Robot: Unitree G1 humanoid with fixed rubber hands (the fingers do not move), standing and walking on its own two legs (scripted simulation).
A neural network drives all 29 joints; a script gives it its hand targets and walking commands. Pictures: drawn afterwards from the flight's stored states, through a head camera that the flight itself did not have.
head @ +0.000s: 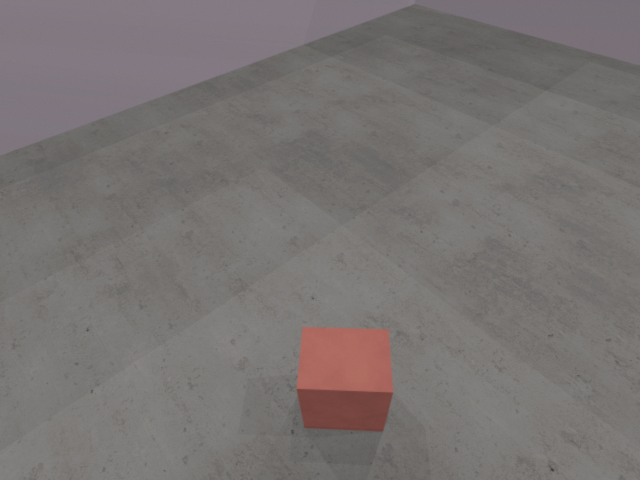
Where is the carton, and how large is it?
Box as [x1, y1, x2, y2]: [297, 327, 392, 431]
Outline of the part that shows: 302,327 297,378 297,393 304,427 382,431 392,394 388,329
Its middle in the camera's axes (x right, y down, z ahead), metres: +0.06 +0.39 +1.11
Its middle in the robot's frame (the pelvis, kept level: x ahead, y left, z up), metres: +0.51 -0.04 -0.61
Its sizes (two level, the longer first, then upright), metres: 0.236 0.173 0.297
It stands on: the floor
